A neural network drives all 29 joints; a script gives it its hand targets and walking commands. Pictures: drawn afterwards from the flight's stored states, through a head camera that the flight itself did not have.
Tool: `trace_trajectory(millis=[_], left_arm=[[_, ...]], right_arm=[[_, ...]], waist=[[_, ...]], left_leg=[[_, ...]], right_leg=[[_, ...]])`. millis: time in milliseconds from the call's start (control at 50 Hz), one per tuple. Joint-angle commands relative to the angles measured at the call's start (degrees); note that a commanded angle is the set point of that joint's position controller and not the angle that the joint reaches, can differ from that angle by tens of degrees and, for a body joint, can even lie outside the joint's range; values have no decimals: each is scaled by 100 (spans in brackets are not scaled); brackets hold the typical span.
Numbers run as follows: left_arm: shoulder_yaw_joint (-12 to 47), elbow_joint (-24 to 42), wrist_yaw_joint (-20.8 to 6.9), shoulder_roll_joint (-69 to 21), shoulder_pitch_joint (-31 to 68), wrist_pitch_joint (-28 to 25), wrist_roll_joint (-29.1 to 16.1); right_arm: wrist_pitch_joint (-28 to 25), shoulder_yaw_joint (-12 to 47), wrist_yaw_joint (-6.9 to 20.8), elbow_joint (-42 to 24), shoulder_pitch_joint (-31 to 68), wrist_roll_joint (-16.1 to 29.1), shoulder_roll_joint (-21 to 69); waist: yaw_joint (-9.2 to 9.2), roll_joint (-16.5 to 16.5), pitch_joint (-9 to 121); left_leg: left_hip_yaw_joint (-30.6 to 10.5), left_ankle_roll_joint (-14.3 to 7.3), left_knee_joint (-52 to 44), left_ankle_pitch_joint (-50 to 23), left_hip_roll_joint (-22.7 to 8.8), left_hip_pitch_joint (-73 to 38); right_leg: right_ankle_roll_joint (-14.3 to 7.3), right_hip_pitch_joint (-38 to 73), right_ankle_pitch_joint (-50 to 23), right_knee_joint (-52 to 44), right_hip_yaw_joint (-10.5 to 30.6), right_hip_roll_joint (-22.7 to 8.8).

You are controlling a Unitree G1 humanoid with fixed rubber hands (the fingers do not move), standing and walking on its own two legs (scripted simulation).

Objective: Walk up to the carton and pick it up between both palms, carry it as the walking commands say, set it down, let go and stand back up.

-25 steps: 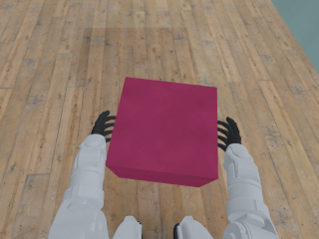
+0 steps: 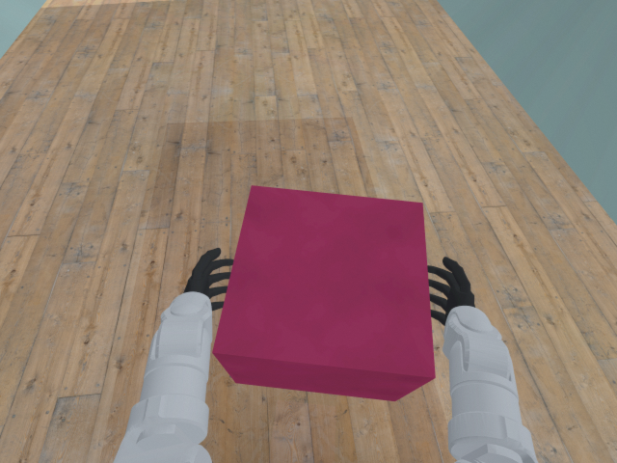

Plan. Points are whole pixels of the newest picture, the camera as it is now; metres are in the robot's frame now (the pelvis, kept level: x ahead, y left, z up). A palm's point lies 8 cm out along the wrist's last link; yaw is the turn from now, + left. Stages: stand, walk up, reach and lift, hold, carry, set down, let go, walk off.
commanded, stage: reach and lift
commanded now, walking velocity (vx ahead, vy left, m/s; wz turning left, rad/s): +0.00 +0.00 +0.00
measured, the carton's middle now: (325, 296) +0.38 -0.04 -0.08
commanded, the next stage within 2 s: hold in 1.98 s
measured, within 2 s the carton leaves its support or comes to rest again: neither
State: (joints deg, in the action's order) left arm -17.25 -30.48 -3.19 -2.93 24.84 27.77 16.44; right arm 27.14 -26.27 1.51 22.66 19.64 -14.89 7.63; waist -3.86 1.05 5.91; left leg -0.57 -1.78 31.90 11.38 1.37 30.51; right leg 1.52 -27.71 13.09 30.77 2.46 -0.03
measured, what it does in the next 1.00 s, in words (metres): stands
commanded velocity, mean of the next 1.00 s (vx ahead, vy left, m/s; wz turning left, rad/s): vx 0.00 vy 0.00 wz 0.00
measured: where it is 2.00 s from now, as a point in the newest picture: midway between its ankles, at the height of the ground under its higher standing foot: outside the picture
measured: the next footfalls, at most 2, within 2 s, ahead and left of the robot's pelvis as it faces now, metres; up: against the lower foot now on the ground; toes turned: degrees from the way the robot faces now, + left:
none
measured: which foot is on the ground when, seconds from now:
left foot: down 0.00-1.00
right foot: down 0.00-1.00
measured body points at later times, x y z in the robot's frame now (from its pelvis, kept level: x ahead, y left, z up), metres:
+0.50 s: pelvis +0.02 -0.02 +0.02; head -0.01 -0.01 +0.47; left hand +0.34 +0.15 +0.04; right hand +0.30 -0.21 +0.05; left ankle +0.04 +0.10 -0.73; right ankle +0.02 -0.14 -0.73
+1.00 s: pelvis +0.02 -0.02 +0.02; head -0.01 -0.01 +0.47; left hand +0.32 +0.16 +0.05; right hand +0.31 -0.20 +0.05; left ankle +0.04 +0.10 -0.73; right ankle +0.02 -0.14 -0.73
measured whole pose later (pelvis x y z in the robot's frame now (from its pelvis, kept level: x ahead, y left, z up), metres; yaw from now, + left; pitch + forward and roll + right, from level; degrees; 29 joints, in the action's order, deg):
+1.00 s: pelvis +0.02 -0.02 +0.02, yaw +1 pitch -5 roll +0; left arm -15.1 -14.3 -3.6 -5.2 14.1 40.9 17.2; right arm 40.1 -17.5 0.9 12.5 12.8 -17.0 8.2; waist -0.3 0.7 -0.1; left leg -1.6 -0.3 15.6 7.4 1.0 2.8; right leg 0.3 -0.5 9.8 15.7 1.8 0.0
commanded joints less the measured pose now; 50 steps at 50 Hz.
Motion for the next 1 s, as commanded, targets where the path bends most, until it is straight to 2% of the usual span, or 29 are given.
trace_trajectory(millis=[0, 240, 460, 520, 680, 800, 980], left_arm=[[3013, 392, -1720, -5477, 3100, -285, -1292], [3075, 840, -1877, -5153, 2826, 104, -1470], [3589, 1692, -1858, -5089, 2418, 555, -1722], [3553, 1765, -1821, -5020, 2316, 690, -1683], [3446, 1919, -1719, -5007, 2166, 830, -1615], [3496, 2095, -1662, -5022, 2125, 883, -1624], [3431, 2148, -1644, -4996, 2222, 941, -1609]], right_arm=[[52, 3504, 1825, 167, 3182, 1170, 4934], [483, 3820, 1597, -376, 2852, 1283, 5063], [934, 4360, 1447, -1124, 2303, 1560, 5235], [1053, 4317, 1451, -1143, 2213, 1556, 5156], [1148, 4338, 1512, -1231, 2288, 1537, 5035], [1125, 4339, 1527, -1275, 2273, 1471, 4935], [1080, 4247, 1565, -1148, 2376, 1342, 4855]], waist=[[11, -282, 2418], [56, -52, 1550], [71, -58, 1332], [81, -102, 1110], [247, -113, 973], [283, -127, 989], [353, -129, 901]], left_leg=[[-539, 20, -542, -1011, 255, -2289], [-398, -16, -1191, -847, 335, -2809], [-393, 25, -1477, -1394, 365, -3396], [-402, 45, -1565, -1346, 353, -3409], [-402, 114, -1633, -1458, 345, -3517], [-391, 176, -1643, -1567, 343, -3629], [-325, 236, -1666, -1361, 339, -3590]], right_leg=[[-280, 768, -1049, -466, 72, 541], [-171, 1837, -1038, -1225, 144, 412], [-95, 2397, -1574, -1548, 131, 415], [-104, 2425, -1510, -1623, 111, 418], [-112, 2504, -1492, -1663, 82, 460], [-130, 2545, -1539, -1673, 93, 469], [-164, 2560, -1305, -1700, 105, 463]])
